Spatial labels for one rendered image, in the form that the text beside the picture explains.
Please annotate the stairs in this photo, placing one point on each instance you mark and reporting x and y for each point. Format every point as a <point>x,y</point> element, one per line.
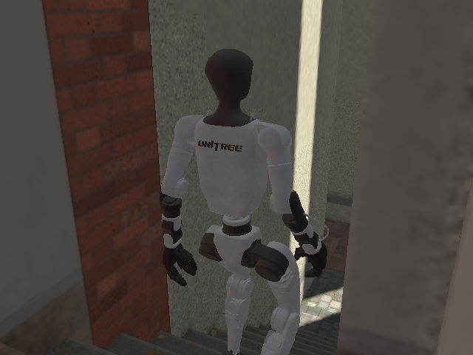
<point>197,343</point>

